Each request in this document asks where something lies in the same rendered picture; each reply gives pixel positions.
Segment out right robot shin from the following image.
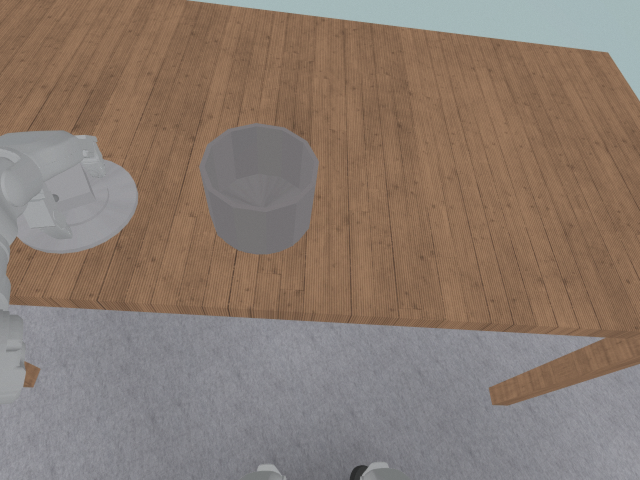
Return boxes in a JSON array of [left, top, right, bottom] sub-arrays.
[[362, 462, 389, 476]]

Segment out robot shin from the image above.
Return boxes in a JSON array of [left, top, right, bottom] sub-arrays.
[[257, 464, 282, 477], [362, 462, 389, 476]]

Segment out table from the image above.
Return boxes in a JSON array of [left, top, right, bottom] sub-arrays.
[[0, 0, 640, 406]]

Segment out left robot upper arm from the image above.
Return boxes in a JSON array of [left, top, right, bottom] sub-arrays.
[[0, 309, 26, 404]]

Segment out knob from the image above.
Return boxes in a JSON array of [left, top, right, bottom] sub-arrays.
[[45, 164, 96, 213]]

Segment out left robot shin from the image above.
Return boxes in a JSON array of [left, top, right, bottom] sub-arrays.
[[257, 464, 282, 477]]

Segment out left robot forearm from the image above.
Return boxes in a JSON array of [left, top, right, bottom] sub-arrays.
[[0, 146, 43, 311]]

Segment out lid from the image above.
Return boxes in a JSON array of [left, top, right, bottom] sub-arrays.
[[17, 159, 138, 254]]

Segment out pot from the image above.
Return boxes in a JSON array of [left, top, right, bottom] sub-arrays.
[[199, 123, 319, 255]]

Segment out left robot hand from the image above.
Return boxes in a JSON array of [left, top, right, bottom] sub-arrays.
[[0, 130, 106, 239]]

